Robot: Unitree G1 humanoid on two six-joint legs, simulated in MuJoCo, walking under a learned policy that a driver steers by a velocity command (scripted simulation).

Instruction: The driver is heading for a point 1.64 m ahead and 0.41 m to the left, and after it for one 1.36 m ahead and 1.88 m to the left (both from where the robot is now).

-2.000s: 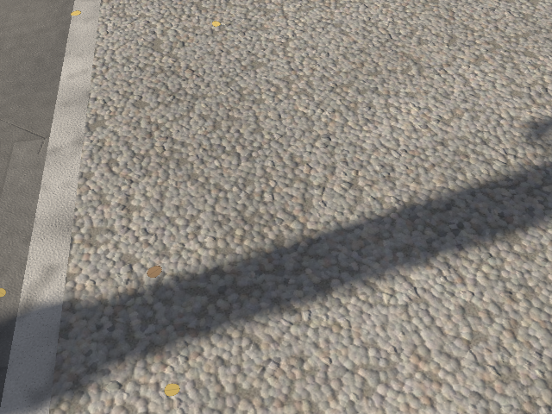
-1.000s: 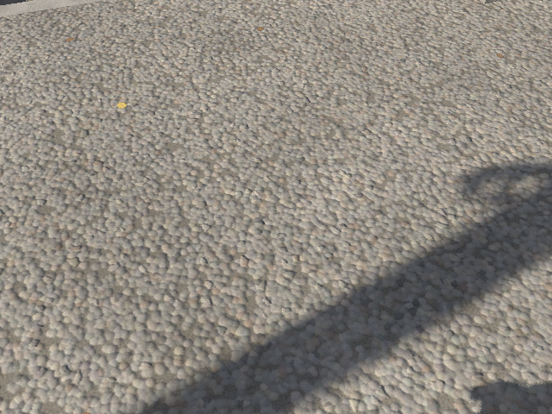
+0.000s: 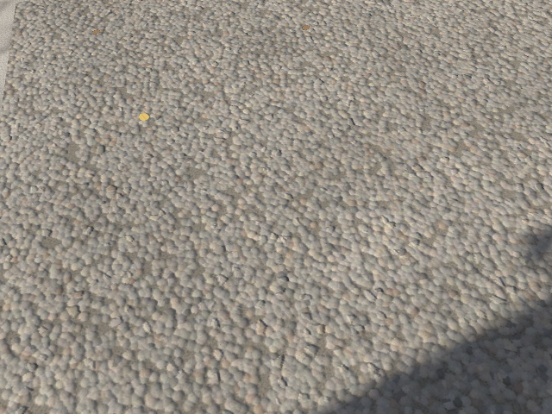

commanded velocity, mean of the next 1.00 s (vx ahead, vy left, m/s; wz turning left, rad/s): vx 0.05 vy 0.00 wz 0.43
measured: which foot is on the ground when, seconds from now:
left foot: up 0.00-0.32, down 0.34-0.80, up 0.82-1.00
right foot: down 0.00-0.34, up 0.36-0.78, down 0.80-1.00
